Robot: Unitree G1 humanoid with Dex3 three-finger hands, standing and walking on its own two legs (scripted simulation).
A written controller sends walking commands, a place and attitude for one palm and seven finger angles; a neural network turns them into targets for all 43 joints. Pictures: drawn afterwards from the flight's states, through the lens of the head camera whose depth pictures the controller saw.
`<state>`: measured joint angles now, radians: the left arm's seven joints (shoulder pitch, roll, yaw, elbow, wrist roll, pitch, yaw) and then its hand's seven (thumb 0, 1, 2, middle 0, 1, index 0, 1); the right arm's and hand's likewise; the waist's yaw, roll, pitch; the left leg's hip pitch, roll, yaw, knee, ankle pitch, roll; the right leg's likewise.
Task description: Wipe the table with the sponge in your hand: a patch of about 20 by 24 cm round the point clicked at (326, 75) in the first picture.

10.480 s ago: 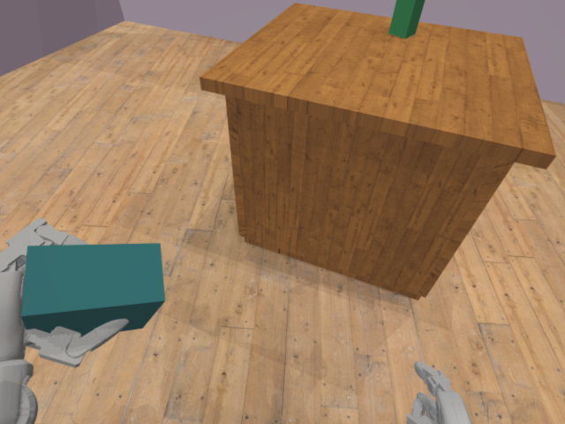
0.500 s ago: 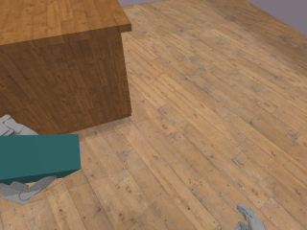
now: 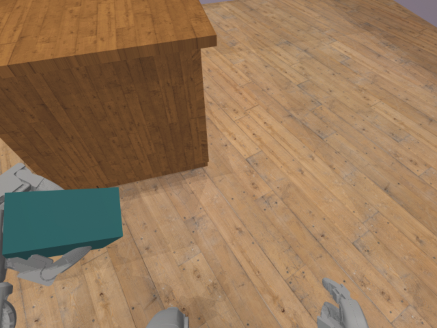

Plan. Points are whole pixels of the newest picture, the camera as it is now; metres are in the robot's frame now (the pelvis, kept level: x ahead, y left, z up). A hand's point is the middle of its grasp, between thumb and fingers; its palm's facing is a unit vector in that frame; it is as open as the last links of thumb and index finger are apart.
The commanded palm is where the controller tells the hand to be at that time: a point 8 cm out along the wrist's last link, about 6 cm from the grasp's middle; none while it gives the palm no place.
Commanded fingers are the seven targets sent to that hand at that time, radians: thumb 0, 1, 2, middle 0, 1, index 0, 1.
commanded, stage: take the last steps up to it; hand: left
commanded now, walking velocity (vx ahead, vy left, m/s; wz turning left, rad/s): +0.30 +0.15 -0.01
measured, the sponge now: (79, 224) +0.23 +0.20 +0.14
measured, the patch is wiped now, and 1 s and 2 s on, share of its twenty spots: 0.00 0.00 0.00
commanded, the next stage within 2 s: none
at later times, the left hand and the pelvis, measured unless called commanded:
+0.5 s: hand (57, 148) +0.33 +0.27 +0.17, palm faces +0.37 -0.78 -0.51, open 10.0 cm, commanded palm +0.27 +0.32 +0.17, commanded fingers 0.00 0.10 1.30 -1.20 -1.60 -1.20 -1.60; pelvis +0.11 +0.04 -0.01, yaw -1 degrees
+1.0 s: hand (53, 94) +0.44 +0.32 +0.18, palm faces +0.35 -0.81 -0.47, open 10.0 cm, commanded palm +0.39 +0.38 +0.17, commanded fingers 0.00 0.10 1.30 -1.20 -1.60 -1.20 -1.60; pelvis +0.22 +0.10 -0.01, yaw -2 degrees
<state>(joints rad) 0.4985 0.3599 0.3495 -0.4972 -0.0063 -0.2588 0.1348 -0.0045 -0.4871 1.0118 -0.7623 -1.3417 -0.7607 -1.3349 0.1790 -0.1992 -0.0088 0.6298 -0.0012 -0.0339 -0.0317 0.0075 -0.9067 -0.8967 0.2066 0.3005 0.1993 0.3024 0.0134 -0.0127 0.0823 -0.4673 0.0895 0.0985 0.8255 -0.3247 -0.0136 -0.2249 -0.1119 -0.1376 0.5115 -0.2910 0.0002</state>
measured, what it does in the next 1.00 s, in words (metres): walks ahead: left foot, then right foot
